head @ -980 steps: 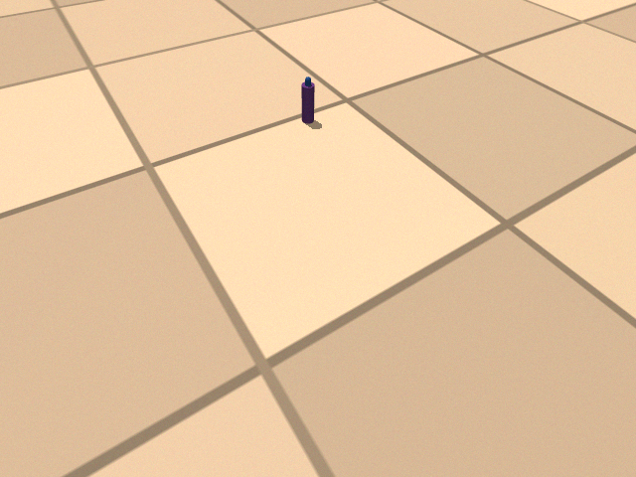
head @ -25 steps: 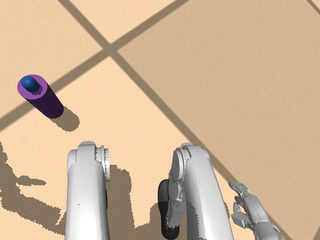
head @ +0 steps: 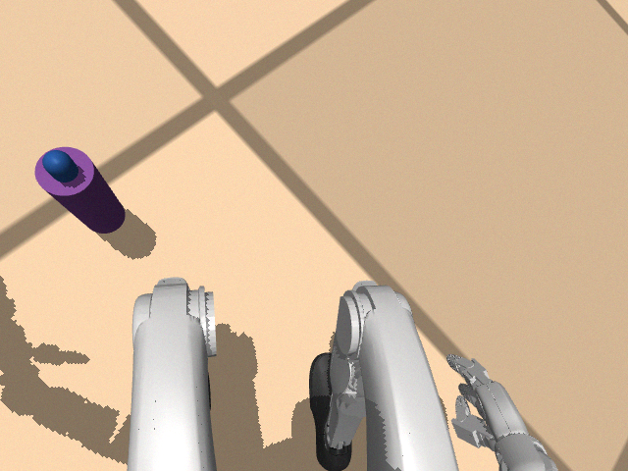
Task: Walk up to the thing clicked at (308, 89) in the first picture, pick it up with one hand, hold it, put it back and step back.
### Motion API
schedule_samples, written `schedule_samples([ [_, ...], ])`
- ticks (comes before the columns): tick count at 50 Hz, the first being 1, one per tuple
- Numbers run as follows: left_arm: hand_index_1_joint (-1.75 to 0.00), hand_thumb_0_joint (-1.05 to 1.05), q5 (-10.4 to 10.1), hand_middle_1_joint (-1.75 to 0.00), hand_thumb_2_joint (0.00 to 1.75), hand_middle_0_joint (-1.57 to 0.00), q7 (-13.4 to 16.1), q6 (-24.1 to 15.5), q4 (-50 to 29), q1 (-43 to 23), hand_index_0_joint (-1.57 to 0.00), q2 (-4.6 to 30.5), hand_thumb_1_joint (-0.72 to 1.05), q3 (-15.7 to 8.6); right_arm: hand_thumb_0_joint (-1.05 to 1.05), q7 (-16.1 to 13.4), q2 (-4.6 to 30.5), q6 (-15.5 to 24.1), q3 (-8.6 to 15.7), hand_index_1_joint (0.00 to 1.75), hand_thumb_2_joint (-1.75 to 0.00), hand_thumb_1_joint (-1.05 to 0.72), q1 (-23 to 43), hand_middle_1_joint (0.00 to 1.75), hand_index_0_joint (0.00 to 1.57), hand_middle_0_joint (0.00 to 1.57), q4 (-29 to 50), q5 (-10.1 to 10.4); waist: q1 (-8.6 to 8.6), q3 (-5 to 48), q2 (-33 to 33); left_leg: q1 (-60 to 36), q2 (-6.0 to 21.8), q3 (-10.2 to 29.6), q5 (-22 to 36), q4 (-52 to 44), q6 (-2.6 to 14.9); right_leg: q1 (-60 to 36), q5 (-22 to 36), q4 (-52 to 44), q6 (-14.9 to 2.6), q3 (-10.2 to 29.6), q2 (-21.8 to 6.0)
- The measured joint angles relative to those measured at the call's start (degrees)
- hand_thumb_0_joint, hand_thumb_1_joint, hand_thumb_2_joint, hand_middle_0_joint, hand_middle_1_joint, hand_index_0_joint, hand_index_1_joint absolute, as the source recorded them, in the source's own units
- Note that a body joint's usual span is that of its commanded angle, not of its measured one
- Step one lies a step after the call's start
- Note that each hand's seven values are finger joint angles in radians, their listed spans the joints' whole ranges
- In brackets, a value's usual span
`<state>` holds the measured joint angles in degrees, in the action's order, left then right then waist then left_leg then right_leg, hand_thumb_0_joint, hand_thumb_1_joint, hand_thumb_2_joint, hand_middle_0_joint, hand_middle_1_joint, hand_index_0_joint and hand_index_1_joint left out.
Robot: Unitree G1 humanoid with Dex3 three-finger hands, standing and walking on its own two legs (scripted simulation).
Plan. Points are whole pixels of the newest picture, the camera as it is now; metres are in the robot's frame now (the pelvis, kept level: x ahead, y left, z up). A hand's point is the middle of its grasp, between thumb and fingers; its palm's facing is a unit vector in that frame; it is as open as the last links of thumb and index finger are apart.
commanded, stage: go down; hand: left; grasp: from the side
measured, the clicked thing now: (84, 192) +0.46 +0.33 -0.25
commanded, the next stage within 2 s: none
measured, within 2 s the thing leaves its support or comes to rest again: neither
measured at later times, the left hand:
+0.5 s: hand out of the picture +0.34 +0.50 +0.03, palm faces +0.44 -0.90 -0.03, open 17.6 cm
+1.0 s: hand out of the picture +0.34 +0.50 +0.03, palm faces +0.44 -0.90 -0.03, open 17.6 cm
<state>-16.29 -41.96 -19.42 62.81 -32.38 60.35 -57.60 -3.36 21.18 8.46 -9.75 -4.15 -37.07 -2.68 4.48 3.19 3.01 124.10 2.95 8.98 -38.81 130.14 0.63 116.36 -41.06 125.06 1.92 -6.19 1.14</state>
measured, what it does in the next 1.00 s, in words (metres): stands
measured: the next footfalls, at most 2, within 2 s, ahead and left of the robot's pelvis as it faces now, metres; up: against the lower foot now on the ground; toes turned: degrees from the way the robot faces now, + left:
none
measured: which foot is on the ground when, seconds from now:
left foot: down 0.00-1.00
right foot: down 0.00-1.00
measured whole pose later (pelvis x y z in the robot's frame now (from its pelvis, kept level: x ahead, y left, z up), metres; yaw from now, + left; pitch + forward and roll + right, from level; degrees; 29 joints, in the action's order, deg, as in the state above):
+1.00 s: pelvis +0.00 +0.00 +0.00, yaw +0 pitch +31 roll -10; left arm -16.0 -42.4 -20.3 65.2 -33.5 62.3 -58.0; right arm -3.4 21.7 8.6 -10.3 -3.8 -36.9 -3.1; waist 4.6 2.2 3.5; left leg 124.4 3.0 9.3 -38.5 130.8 0.3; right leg 116.8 -40.7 125.8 1.8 -6.4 1.4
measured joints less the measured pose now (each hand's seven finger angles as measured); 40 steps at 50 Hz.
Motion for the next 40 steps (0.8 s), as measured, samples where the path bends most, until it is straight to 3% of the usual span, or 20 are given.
schedule_samples([
  [5, -0.03, -0.01, -0.5, -0.03, 0.04, -0.05, -0.1, -1.5, 1.1, -1.6, -0.05, -0.3, -0.55, -0.2, 0.01, 0.1, 0.1, 0.3, -0.3, 0.3, -0.9, -0.91, 0.2, 0.3, 0.21, 0.2, -0.5, -0.3, -0.67, -0.9, 0.9, 0.2, -0.1, -0.2, 0.4, 0.2, -0.18, 0.4, 0.2, 0.6, -0.1, 0.2, -0.1],
  [12, -0.03, -0.01, 1.9, -0.03, 0.04, -0.05, -0.3, -1.5, 0.7, -5.2, -0.04, 0.3, -0.54, 0.6, 0.01, 0.0, -0.2, 0.2, -0.3, 0.3, -0.9, -0.91, 1.3, 0.3, 0.21, 0.2, -0.7, -1.0, -0.04, -1.8, 1.8, 0.7, -0.4, 0.5, 0.7, 1.2, -0.62, 0.8, 0.3, 1.5, -0.34, -0.4, -0.2],
  [16, -0.03, -0.02, 2.3, -0.03, 0.04, -0.05, -0.5, -0.9, 0.6, -4.8, -0.04, 1.2, -0.54, 0.3, 0.01, -0.1, -0.1, 0.1, -0.6, 0.3, -0.9, -0.91, 1.3, 0.3, 0.21, 0.2, -0.3, -1.0, 0.82, -1.4, 1.3, 0.7, -0.4, 0.8, 0.3, 1.3, -0.61, 0.6, 0.1, 1.3, -0.35, -0.6, -0.1],
  [20, -0.03, -0.01, 1.8, -0.03, 0.04, -0.05, -0.6, -0.2, 1.2, -2.9, -0.05, 2.0, -0.55, -0.4, 0.01, -0.1, 0.2, -0.2, -0.7, 0.3, -0.9, -0.92, 0.9, 0.3, 0.21, 0.2, 0.2, -0.7, 1.0, -1.0, 0.5, 0.6, -0.2, 0.8, 0.0, 1.1, -0.44, 0.4, 0.0, 1.0, -0.25, -0.6, 0.0],
  [30, -0.04, -0.01, -0.2, -0.04, 0.04, -0.05, -0.2, -1.3, 1.2, -1.8, -0.05, 0.4, -0.57, -0.5, 0.01, 0.2, 0.2, 0.0, -0.5, 0.3, -0.9, -0.91, 0.1, 0.3, 0.21, 0.2, -0.6, -0.4, -0.63, -1.5, 0.9, 0.7, -0.2, 0.2, 0.5, 1.0, -0.36, 0.8, 0.3, 1.3, -0.14, -0.1, 0.0],
  [36, -0.04, -0.01, 1.7, -0.04, 0.05, -0.05, 0.0, -1.0, 0.3, -3.7, -0.05, -0.4, -0.55, 1.0, 0.01, 0.1, -0.3, 0.1, -0.2, 0.3, -0.9, -0.91, 0.8, 0.3, 0.21, 0.2, -0.8, -0.8, -0.46, -1.6, 1.5, 0.7, -0.3, 0.4, 0.8, 1.3, -0.65, 0.9, 0.5, 1.8, -0.38, -0.2, -0.1],
  [40, -0.04, -0.02, 2.3, -0.04, 0.04, -0.05, 0.1, -0.6, -0.6, -3.9, -0.05, -0.4, -0.56, 0.6, 0.01, -0.1, -0.4, 0.1, -0.2, 0.3, -0.9, -0.91, 1.0, 0.3, 0.21, 0.2, -0.5, -0.7, 0.16, -1.0, 1.3, 0.5, -0.3, 0.6, 0.6, 1.2, -0.68, 0.6, 0.4, 1.4, -0.39, -0.4, 0.0],
])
